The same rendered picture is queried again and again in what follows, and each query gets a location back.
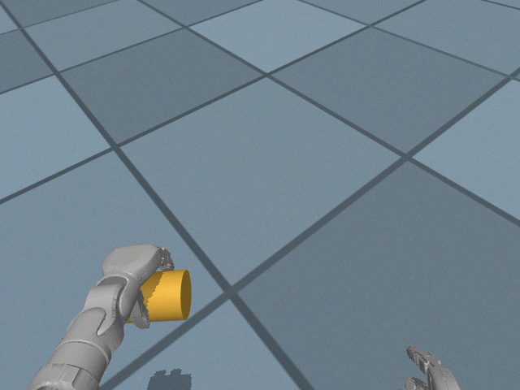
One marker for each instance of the left robot arm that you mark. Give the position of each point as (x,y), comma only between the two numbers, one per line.
(83,354)

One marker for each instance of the right robot hand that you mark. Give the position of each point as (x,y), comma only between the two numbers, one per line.
(438,377)

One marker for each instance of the left robot hand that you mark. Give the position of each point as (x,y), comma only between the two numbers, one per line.
(139,261)

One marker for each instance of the can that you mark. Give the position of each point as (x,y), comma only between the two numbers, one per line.
(167,296)

